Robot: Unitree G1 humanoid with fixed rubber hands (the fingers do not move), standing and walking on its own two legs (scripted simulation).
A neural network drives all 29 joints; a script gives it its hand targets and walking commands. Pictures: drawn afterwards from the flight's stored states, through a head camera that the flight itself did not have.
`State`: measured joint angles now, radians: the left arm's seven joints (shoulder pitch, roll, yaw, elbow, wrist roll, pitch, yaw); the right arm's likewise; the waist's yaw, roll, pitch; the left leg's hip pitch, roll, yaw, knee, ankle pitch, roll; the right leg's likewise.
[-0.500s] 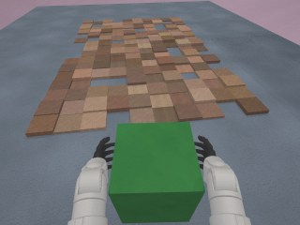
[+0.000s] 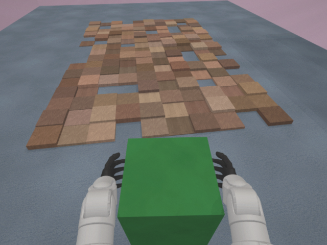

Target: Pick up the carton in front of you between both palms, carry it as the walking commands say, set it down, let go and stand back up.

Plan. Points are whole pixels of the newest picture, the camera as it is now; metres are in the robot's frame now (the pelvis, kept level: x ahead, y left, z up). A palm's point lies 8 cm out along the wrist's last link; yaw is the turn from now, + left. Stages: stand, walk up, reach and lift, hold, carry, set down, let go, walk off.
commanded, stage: hold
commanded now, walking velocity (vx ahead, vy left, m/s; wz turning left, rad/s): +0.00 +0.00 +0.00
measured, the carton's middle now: (168, 194) +0.29 +0.00 -0.03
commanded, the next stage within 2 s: carry in 0.08 s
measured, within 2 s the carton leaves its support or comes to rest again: neither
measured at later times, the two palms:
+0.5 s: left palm (107, 146) +0.37 +0.17 +0.08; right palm (216, 146) +0.37 -0.13 +0.08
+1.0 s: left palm (109, 95) +0.66 +0.22 +0.05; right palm (186, 93) +0.66 -0.08 +0.06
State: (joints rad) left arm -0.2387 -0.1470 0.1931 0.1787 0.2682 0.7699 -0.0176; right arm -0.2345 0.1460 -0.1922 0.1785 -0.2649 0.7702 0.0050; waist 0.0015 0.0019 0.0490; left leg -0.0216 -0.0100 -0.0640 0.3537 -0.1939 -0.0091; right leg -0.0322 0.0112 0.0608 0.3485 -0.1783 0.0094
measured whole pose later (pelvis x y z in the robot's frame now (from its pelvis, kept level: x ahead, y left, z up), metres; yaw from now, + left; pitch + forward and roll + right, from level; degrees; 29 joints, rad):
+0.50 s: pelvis +0.10 +0.02 -0.01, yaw -1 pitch +5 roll -2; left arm -0.16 -0.11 0.12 -0.22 0.09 1.12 0.07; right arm -0.16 0.13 -0.09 -0.23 -0.13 1.12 -0.10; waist 0.00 0.04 -0.16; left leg -0.16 0.05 0.02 0.42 -0.35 0.00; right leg -0.40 0.00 -0.14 0.59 -0.40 0.00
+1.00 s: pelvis +0.39 +0.06 -0.02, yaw -1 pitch +4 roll +1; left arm -0.19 -0.14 0.15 -0.32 0.10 1.23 0.09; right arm -0.20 0.14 -0.11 -0.28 -0.11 1.20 -0.09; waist 0.00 -0.04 -0.07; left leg -0.45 0.04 0.27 0.56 -0.19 0.10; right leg -0.28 -0.09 -0.06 1.07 -0.44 0.01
